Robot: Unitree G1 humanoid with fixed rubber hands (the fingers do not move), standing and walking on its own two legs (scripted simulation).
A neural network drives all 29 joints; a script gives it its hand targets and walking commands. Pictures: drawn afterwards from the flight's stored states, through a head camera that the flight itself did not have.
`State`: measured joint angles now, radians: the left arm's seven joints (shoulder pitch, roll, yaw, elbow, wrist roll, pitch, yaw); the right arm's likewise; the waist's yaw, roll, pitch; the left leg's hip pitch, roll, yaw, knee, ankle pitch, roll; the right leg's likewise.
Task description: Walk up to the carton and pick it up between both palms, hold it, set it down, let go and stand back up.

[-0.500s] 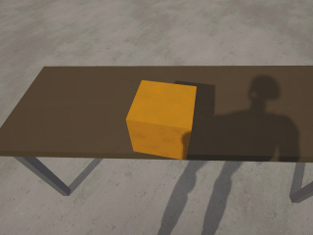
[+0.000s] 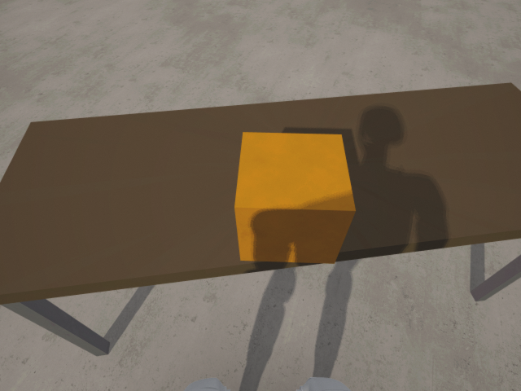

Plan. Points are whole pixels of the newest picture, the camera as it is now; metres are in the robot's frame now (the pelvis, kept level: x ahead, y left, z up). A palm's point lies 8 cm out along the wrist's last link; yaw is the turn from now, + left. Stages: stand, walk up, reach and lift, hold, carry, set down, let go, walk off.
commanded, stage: walk up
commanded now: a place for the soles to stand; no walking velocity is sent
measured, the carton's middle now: (289, 199) +0.45 -0.02 -0.02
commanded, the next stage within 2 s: none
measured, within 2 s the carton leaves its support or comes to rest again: neither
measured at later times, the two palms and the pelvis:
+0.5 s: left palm out of the picture +0.12 +0.25 -0.11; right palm out of the picture +0.04 -0.23 -0.12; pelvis +0.03 +0.02 +0.01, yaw -8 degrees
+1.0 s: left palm (133, 386) +0.14 +0.23 -0.11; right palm out of the picture -0.01 -0.25 -0.14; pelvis +0.04 -0.01 +0.00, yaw -14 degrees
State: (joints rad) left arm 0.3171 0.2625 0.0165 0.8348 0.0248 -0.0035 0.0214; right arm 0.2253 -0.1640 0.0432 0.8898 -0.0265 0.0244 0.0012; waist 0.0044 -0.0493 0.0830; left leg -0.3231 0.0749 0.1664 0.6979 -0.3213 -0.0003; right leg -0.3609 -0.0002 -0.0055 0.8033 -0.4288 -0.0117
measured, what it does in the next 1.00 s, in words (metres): steps on the spot: right foot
